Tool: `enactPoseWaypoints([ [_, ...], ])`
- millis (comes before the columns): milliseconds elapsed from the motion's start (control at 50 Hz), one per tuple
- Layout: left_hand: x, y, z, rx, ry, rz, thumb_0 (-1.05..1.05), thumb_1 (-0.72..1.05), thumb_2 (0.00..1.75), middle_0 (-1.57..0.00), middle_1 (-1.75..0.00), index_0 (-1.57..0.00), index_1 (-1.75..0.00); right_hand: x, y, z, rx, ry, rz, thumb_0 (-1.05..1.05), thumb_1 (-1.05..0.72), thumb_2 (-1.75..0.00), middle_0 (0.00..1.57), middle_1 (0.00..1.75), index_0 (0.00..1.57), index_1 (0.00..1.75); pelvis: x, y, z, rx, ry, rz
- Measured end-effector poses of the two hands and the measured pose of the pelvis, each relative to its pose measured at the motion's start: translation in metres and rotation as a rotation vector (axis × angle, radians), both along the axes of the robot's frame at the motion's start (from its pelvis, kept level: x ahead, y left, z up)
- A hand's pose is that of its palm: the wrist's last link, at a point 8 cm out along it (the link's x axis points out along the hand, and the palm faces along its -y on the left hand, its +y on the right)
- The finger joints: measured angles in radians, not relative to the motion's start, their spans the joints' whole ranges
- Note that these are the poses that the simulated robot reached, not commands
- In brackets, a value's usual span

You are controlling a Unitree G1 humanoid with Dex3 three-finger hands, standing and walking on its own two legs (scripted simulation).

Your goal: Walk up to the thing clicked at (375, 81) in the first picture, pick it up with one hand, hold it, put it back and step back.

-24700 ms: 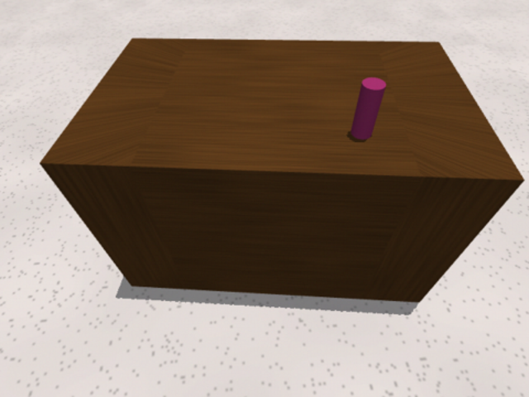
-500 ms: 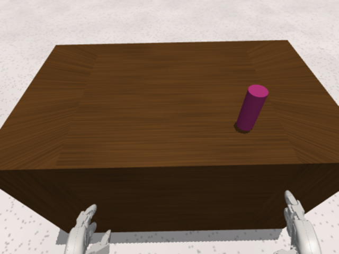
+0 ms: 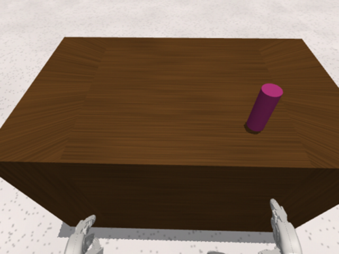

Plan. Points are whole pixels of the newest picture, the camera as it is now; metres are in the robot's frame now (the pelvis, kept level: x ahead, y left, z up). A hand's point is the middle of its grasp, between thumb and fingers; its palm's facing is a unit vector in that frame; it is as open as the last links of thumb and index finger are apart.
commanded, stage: home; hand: right
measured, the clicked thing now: (262, 108) +0.50 -0.25 +0.03
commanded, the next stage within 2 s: stand in 1.90 s
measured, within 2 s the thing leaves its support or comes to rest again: neither
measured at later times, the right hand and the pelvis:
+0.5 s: hand out of the picture +0.05 -0.28 -0.12, palm faces -0.07 +0.92 -0.39, open 17.5 cm; pelvis -0.01 -0.02 +0.03, yaw +1 degrees
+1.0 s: hand out of the picture +0.02 -0.28 -0.12, palm faces -0.06 +0.93 -0.37, open 17.4 cm; pelvis -0.02 -0.02 +0.04, yaw +0 degrees
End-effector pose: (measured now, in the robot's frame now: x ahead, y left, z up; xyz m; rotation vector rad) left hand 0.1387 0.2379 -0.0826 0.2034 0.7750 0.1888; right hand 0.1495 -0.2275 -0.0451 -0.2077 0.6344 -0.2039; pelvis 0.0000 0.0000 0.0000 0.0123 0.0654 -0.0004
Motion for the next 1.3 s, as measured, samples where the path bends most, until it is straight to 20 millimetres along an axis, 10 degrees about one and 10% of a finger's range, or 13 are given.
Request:
enactPoseWaypoints([
  [180,-0.011,0.022,-0.011,0.053,0.149,-0.072,0.01,0.90,0.90,-0.20,-0.30,-0.20,-0.30,-0.020,-0.034,-0.029,-0.096,0.210,0.114,-0.01,0.52,-0.06,0.06,0.06,0.07,0.05,0.000,-0.002,0.000,-0.011,-0.055,-0.001],
  [400,-0.074,0.051,-0.006,0.110,0.370,0.015,0.01,0.90,0.90,-0.20,-0.30,-0.20,-0.30,-0.080,-0.093,-0.040,-0.132,0.478,0.024,-0.01,0.53,-0.05,0.05,0.06,0.06,0.05,-0.005,-0.017,0.017,-0.007,-0.111,0.008],
  [720,-0.108,0.036,-0.005,0.066,0.470,0.032,0.01,0.90,0.90,-0.20,-0.30,-0.20,-0.30,-0.131,-0.099,-0.038,-0.099,0.633,-0.010,0.00,0.53,-0.05,0.06,0.06,0.06,0.05,-0.021,-0.025,0.033,-0.011,-0.142,0.008],
  [1020,-0.109,0.047,-0.005,0.059,0.488,0.049,0.00,0.90,0.90,-0.20,-0.30,-0.20,-0.30,-0.133,-0.092,-0.035,-0.099,0.648,-0.024,0.00,0.53,-0.05,0.06,0.06,0.06,0.05,-0.022,-0.016,0.036,-0.011,-0.128,0.006],
  [1300,-0.102,0.049,-0.001,0.067,0.515,0.067,0.01,0.90,0.90,-0.20,-0.30,-0.20,-0.30,-0.092,-0.085,-0.037,-0.089,0.613,0.003,0.00,0.52,-0.06,0.06,0.06,0.06,0.05,-0.007,-0.014,0.038,-0.011,-0.123,0.012],
])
